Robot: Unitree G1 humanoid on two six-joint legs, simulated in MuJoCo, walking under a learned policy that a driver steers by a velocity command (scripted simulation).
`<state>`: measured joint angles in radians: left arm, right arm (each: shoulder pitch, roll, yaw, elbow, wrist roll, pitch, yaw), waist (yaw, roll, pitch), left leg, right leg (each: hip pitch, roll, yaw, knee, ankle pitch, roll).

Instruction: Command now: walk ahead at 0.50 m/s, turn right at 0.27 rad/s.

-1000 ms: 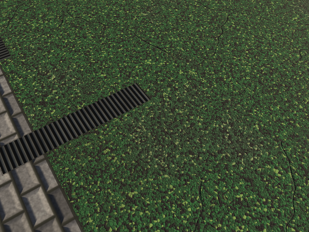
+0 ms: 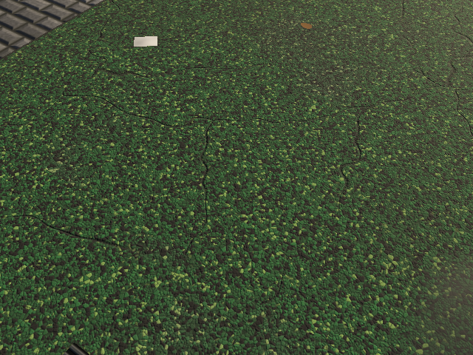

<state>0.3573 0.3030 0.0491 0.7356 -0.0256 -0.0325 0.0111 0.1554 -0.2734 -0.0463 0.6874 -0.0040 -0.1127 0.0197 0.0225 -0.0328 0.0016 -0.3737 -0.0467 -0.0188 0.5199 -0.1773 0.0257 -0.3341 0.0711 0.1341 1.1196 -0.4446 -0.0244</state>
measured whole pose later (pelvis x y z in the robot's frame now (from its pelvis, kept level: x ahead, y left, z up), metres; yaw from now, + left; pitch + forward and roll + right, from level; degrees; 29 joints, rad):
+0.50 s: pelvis +0.26 -0.05 +0.01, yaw +4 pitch +2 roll +0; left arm 0.15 0.26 0.04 0.67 0.01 -0.08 -0.02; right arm 0.37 -0.31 -0.05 0.83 0.03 -0.06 0.00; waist -0.03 0.03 0.02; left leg -0.40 0.03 -0.05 1.12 -0.40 0.01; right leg -0.33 0.00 -0.05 0.49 -0.18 -0.03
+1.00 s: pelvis +0.50 +0.05 +0.00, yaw +22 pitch +1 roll -1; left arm 0.24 0.30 0.06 0.79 -0.02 -0.09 0.00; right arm 0.18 -0.30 -0.07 0.67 0.02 -0.04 0.04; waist 0.01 -0.01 0.07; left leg -0.41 -0.07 0.02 0.58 -0.19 0.09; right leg -0.34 -0.06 0.01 1.19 -0.42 0.01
